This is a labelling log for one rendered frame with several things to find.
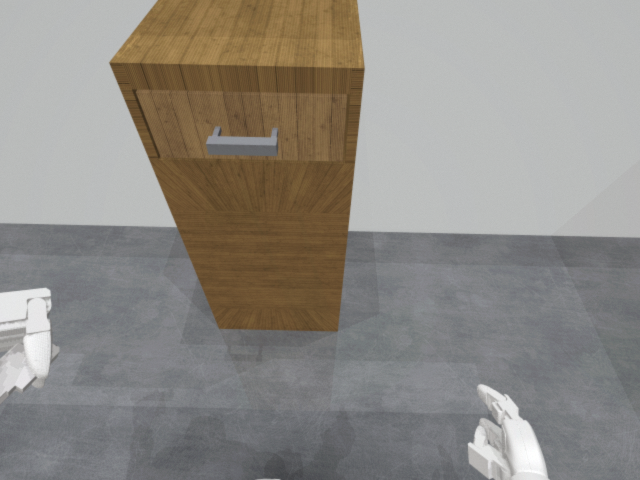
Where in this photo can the cabinet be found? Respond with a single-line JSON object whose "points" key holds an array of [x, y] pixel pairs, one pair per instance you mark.
{"points": [[267, 238]]}

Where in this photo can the drawer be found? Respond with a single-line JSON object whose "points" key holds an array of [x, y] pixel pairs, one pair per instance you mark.
{"points": [[311, 127]]}

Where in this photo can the right robot hand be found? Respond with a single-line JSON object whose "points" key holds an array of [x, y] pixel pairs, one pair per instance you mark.
{"points": [[516, 448]]}

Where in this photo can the handle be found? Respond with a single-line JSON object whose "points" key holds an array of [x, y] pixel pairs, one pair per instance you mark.
{"points": [[250, 146]]}

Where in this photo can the left robot hand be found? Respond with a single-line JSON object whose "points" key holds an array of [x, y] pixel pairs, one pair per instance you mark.
{"points": [[26, 333]]}

